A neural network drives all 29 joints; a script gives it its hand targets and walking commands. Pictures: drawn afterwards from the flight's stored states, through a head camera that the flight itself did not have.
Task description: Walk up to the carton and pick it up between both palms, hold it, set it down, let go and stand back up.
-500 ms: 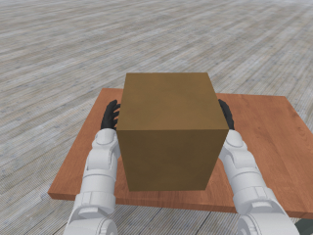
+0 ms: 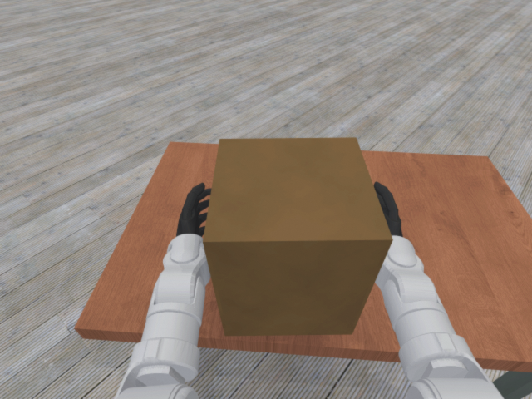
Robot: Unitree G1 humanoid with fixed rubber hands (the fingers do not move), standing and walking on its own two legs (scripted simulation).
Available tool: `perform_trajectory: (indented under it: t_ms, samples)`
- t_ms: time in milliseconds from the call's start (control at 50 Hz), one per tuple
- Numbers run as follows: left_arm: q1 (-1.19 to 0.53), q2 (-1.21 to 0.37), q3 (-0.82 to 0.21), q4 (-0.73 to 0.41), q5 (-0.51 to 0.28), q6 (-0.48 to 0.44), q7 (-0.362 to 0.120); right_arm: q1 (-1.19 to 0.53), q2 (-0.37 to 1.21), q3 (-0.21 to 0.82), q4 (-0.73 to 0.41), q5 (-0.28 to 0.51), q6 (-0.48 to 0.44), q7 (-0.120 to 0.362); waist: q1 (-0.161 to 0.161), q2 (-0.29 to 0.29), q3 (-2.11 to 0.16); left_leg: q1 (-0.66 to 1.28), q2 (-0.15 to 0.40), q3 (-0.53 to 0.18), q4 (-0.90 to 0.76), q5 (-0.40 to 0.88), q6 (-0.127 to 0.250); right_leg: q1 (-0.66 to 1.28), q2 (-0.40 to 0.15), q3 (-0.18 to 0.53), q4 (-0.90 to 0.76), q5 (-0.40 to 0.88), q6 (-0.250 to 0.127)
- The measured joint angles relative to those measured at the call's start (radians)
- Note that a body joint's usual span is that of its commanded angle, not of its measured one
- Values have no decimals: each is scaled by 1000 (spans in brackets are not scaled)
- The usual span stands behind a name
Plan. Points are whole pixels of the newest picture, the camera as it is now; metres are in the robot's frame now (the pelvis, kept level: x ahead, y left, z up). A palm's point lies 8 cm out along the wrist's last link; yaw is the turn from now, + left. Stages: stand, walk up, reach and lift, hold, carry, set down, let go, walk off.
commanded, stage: set down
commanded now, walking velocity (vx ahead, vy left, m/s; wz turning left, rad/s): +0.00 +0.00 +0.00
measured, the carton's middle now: (288, 240) +0.37 +0.00 +0.07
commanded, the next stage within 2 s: none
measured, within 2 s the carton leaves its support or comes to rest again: rests again in 1.12 s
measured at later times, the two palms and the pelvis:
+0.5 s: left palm (197, 244) +0.35 +0.14 +0.07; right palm (387, 243) +0.36 -0.16 +0.08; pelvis +0.00 +0.00 +0.00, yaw +0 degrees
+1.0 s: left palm (201, 253) +0.36 +0.14 +0.05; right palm (385, 250) +0.37 -0.16 +0.05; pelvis +0.02 +0.00 +0.00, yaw +0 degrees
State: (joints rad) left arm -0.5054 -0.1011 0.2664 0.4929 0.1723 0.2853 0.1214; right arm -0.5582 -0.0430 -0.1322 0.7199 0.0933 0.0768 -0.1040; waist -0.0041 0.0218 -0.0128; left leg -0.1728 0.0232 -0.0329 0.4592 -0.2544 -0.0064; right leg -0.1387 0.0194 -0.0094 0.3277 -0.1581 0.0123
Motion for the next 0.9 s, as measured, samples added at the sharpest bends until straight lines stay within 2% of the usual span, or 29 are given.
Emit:
perform_trajectory:
  t_ms: [900]
  samples:
    - [57,-14,-10,136,0,-211,8,78,0,-1,33,-51,-129,20,0,0,16,-2,2,0,0,-16,0,-3,2,0,0,-16,-1]
